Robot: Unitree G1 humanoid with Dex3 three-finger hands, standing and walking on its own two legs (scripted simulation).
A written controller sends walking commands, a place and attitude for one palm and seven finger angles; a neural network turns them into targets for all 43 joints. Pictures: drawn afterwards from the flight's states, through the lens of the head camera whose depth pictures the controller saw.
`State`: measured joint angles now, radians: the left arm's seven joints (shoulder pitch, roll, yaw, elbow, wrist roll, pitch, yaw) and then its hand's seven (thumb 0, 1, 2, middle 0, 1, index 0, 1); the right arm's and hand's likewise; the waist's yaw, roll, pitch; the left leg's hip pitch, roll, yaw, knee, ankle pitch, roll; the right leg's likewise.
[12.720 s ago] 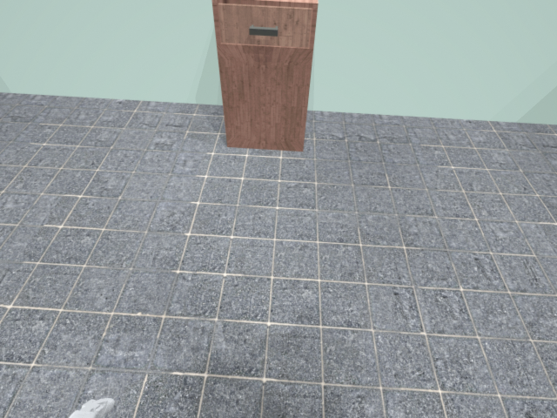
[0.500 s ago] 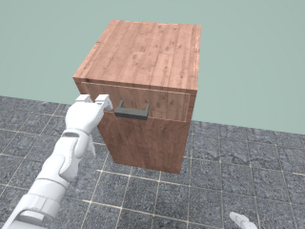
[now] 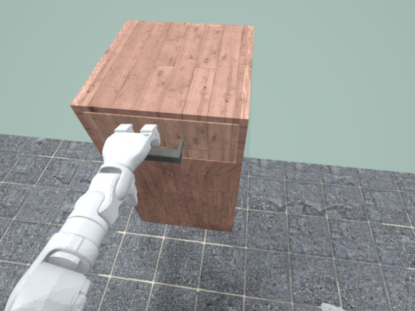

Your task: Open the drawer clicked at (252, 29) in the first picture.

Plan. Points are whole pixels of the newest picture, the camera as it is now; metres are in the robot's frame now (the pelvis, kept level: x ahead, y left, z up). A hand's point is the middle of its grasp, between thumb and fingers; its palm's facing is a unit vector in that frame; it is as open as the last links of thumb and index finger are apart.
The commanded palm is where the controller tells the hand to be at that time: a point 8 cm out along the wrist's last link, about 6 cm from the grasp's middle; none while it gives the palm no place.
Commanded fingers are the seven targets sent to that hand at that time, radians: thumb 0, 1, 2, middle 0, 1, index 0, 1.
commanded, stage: move the hooked fingers above the handle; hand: left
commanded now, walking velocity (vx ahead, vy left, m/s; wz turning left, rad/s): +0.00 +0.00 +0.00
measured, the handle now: (160, 148) +0.52 +0.15 -0.07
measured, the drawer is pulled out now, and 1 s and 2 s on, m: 0.00 0.00 0.00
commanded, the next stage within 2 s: none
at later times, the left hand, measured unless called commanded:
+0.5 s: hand (161, 156) +0.45 +0.13 -0.01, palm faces -0.11 -0.05 -0.99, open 13.8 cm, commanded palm +0.45 +0.15 +0.05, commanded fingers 0.00 -0.50 0.30 -0.30 -1.20 -0.30 -1.20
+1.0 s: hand (164, 152) +0.46 +0.12 -0.01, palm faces -0.13 -0.05 -0.99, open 13.8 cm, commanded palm +0.46 +0.14 +0.05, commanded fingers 0.00 -0.50 0.30 -0.30 -1.20 -0.30 -1.20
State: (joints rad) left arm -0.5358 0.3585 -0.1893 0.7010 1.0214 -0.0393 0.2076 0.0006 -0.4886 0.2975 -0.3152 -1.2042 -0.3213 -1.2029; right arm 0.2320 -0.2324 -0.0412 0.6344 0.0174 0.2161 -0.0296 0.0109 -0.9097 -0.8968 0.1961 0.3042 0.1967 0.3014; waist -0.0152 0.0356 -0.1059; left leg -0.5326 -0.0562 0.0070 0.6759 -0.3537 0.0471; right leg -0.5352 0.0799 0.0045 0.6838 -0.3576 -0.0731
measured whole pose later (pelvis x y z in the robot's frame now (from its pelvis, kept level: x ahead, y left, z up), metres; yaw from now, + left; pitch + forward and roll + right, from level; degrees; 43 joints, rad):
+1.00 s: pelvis -0.02 +0.02 -0.02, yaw +0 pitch +20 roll -1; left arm -0.88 0.33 -0.24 1.06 1.05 -0.09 0.28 0.00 -0.49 0.30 -0.32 -1.21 -0.33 -1.21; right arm 0.39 -0.24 -0.06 0.70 -0.01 0.13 -0.03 0.01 -0.91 -0.90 0.20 0.30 0.20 0.30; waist -0.13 0.05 -0.16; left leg -0.80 -0.06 -0.01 0.86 -0.39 0.06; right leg -0.78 0.08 -0.02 0.82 -0.38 -0.06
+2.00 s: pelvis -0.02 +0.02 -0.03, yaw -1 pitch +20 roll -1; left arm -0.93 0.25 -0.19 1.14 1.10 0.14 0.49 0.00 -0.49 0.30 -0.40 -1.27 -0.40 -1.33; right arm 0.27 -0.22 -0.01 0.68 0.00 0.21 0.00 0.01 -0.91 -0.90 0.20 0.30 0.20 0.30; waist -0.13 0.07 -0.17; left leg -0.82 -0.05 0.01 0.89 -0.42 0.07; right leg -0.80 0.09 -0.01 0.86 -0.40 -0.05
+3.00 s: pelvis -0.03 +0.02 -0.04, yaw +0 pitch +22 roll -2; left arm -0.78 0.36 -0.16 0.96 1.12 -0.17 0.35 0.00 -0.49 0.30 -0.32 -1.21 -0.32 -1.21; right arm 0.35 -0.26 -0.06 0.64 -0.02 0.14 -0.04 0.01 -0.91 -0.90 0.20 0.30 0.20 0.30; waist -0.12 0.04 -0.17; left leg -0.91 -0.05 0.01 0.97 -0.43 0.07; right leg -0.90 0.08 -0.02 0.93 -0.41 -0.05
